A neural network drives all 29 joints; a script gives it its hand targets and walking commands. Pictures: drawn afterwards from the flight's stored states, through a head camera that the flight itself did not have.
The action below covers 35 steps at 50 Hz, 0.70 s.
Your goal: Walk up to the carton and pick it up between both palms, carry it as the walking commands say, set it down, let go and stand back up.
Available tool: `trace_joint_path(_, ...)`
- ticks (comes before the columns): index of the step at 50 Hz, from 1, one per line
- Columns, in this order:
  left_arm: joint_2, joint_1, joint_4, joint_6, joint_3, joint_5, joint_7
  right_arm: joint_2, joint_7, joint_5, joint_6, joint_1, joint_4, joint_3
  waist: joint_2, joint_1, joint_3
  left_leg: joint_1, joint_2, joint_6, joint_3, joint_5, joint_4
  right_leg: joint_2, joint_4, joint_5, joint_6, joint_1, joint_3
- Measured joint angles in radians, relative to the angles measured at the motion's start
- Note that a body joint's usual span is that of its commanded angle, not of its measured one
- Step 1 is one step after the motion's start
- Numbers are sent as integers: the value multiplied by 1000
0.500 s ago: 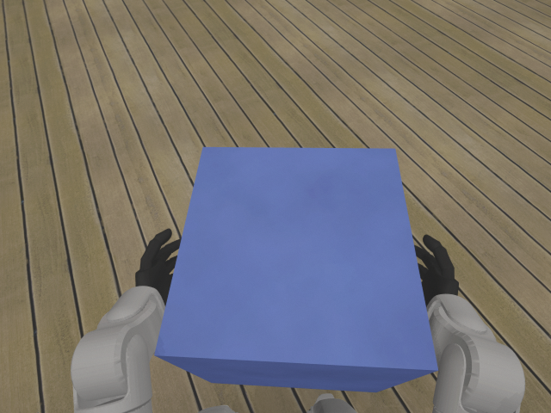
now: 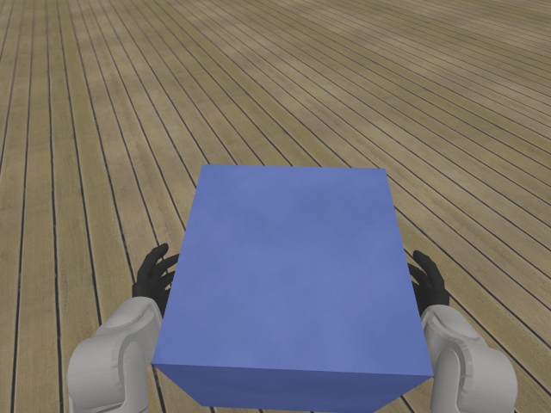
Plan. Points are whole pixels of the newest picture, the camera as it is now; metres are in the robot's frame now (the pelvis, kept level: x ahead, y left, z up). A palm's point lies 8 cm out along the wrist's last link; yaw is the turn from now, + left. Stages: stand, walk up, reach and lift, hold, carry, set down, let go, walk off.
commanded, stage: carry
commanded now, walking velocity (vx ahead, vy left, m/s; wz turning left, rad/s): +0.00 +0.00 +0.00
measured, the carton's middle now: (289, 293) +0.28 +0.00 +0.05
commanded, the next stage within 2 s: none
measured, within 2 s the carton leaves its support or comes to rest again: neither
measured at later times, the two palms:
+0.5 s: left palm out of the picture +0.10 +0.18 +0.10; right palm out of the picture +0.11 -0.17 +0.09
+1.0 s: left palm out of the picture +0.07 +0.19 +0.08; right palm out of the picture +0.09 -0.15 +0.08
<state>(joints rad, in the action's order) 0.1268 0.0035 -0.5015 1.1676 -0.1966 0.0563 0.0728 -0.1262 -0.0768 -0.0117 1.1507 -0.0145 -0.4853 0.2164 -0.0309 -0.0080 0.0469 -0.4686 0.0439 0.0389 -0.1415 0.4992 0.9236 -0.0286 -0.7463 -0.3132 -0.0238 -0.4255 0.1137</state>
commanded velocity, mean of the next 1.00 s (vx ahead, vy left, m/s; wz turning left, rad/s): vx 0.00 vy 0.00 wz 0.00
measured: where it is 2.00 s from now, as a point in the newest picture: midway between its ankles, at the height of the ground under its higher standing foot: outside the picture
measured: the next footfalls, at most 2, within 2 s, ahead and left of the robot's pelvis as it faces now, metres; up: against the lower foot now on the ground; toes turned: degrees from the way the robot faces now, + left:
left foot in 0.10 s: +0.02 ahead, +0.11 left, +0.00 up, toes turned +8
right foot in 0.46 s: -0.13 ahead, -0.13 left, +0.00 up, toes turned +6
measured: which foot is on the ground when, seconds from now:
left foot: up 0.00-0.08, down 0.10-1.00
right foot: down 0.00-0.12, up 0.14-0.44, down 0.46-1.00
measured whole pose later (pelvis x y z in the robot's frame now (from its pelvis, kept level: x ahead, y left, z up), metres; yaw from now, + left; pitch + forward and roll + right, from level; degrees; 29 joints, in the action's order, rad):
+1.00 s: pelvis -0.15 +0.02 +0.01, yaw +0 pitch +1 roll -1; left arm 0.13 -0.02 -0.43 1.14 -0.20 0.03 0.07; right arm -0.13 -0.09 -0.01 1.13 -0.03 -0.37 0.22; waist 0.00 -0.01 0.07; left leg -0.48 0.03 0.05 -0.16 0.08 0.52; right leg -0.02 -0.66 -0.38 -0.01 -0.31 0.11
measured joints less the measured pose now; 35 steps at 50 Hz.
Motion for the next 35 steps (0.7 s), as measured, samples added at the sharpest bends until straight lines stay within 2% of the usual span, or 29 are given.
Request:
trace_joint_path(2, 0, 0, 0, 0, 0, 0, 0, 0, 0, 0, 1, 0, 0, 0, 10, 1, 15, 14, 0, 0, 1, 1, -2, 0, 9, 28, -5, -32, -1)
trace_joint_path(4, 1, 0, 0, 1, 0, 0, 0, 1, -1, 0, 1, 0, -1, 0, 29, 1, 28, 67, 1, 0, 2, -15, -110, -1, 15, 55, -11, -67, -2)
trace_joint_path(6, 0, 2, 5, 1, 0, -1, 1, 0, -2, 0, 0, 0, 3, 0, 73, 0, 17, 81, -17, 1, -2, -123, -183, 18, 24, 79, -16, -79, 1)
trace_joint_path(8, 0, -18, 5, 1, 0, -2, 3, 0, -2, 0, 6, 0, 18, -4, 100, 0, 11, 81, -22, 8, -1, -163, -198, 23, 22, 0, -16, -76, 1)
trace_joint_path(10, 0, -33, 5, 2, 0, -5, 6, 0, -1, 0, 9, 0, 34, -7, 105, 1, 18, 81, -21, 16, 0, -189, -225, 23, -48, -75, -16, -87, 0)
trace_joint_path(13, 0, -33, 5, 5, 0, -6, 10, 0, 1, 0, 8, 0, 39, -7, 93, 1, 32, 78, -21, 21, -1, -238, -279, 23, -172, -83, -16, -89, 0)
trace_joint_path(16, 0, -32, 5, 5, 0, -6, 11, 0, 1, 0, 8, 0, 40, -7, 71, 0, 57, 60, -21, 22, -1, -282, -319, 23, -187, -94, -16, -47, 1)
trace_joint_path(19, 0, -32, 4, 6, 0, -6, 11, -1, 1, 0, 8, 0, 40, -7, 51, 0, 73, 33, -21, 22, -2, -309, -329, 24, -130, -124, -16, 30, 1)
trace_joint_path(23, 0, -31, 5, 7, 0, -6, 12, -1, 1, 0, 8, 0, 41, -7, 25, 0, 79, -9, -21, 22, -15, -337, -328, 23, 81, -126, -3, 155, 0)
trace_joint_path(29, 3, -30, 14, 16, 0, -6, 11, 0, -3, 0, 14, 11, 40, -5, -37, 1, 40, -2, -14, 3, -14, -337, -376, 12, 91, -77, 1, 135, -1)
trace_joint_path(35, 3, -30, 14, 10, 0, -6, 6, 0, -5, 0, 14, 11, 34, -6, -37, 1, 50, 1, -14, 3, -14, -360, -388, 12, 91, -68, 1, 132, -1)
